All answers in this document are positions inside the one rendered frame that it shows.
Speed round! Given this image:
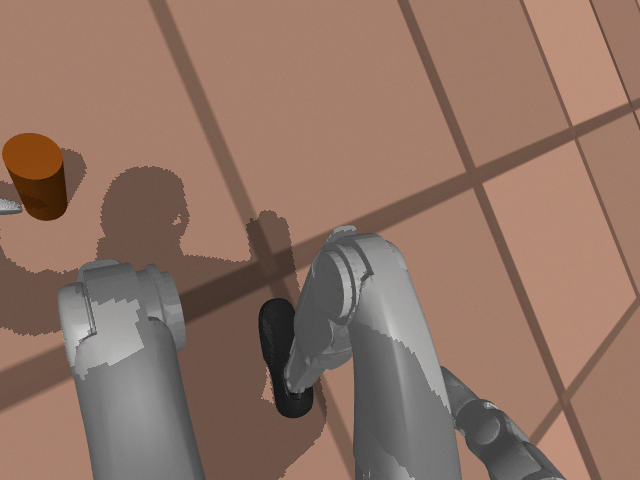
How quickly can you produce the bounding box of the right robot foot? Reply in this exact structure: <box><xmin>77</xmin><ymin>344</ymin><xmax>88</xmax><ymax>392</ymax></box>
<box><xmin>258</xmin><ymin>298</ymin><xmax>313</xmax><ymax>418</ymax></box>

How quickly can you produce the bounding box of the right robot hand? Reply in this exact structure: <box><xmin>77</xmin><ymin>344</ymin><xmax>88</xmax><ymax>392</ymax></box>
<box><xmin>440</xmin><ymin>366</ymin><xmax>479</xmax><ymax>430</ymax></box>

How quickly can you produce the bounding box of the left robot hand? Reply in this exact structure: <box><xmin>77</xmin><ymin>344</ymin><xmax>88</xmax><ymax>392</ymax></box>
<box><xmin>0</xmin><ymin>198</ymin><xmax>22</xmax><ymax>215</ymax></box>

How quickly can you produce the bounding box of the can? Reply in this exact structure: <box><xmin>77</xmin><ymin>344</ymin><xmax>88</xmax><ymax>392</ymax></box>
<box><xmin>2</xmin><ymin>133</ymin><xmax>68</xmax><ymax>221</ymax></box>

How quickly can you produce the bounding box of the right robot arm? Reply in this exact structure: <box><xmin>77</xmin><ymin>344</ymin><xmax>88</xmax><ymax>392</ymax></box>
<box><xmin>455</xmin><ymin>399</ymin><xmax>566</xmax><ymax>480</ymax></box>

